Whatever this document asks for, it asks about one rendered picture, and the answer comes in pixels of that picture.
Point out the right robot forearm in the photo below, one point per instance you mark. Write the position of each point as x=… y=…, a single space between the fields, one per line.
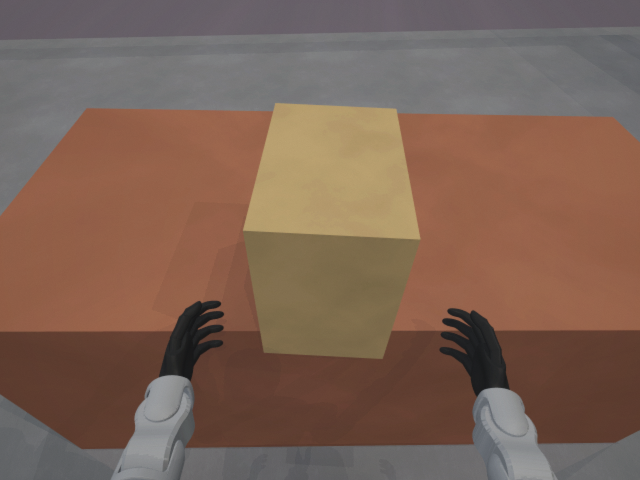
x=506 y=438

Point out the carton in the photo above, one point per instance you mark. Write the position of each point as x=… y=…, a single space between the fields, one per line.
x=331 y=231

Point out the pedestal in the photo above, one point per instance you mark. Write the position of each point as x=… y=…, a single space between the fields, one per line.
x=531 y=221

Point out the left robot forearm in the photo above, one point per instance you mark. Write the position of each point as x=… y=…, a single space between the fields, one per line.
x=164 y=424

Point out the robot left hand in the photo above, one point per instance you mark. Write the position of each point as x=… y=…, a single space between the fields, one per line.
x=183 y=350

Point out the robot right hand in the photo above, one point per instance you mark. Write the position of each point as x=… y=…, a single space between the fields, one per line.
x=484 y=361

